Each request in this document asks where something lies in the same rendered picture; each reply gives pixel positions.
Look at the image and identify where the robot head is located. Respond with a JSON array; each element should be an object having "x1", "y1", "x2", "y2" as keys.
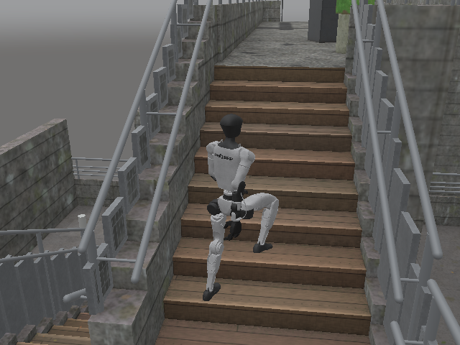
[{"x1": 218, "y1": 114, "x2": 243, "y2": 150}]

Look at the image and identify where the robot left upper arm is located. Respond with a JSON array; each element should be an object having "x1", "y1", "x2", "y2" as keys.
[{"x1": 206, "y1": 141, "x2": 219, "y2": 177}]

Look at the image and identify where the left robot foot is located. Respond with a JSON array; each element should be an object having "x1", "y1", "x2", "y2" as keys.
[{"x1": 203, "y1": 282, "x2": 221, "y2": 301}]

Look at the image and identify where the robot right upper arm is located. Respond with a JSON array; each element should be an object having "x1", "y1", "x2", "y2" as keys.
[{"x1": 231, "y1": 147, "x2": 255, "y2": 190}]

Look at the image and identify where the robot right hand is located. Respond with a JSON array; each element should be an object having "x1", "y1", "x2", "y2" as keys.
[{"x1": 224, "y1": 221, "x2": 242, "y2": 241}]

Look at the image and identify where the robot right forearm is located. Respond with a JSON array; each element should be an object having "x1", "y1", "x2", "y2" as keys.
[{"x1": 231, "y1": 181, "x2": 246, "y2": 221}]

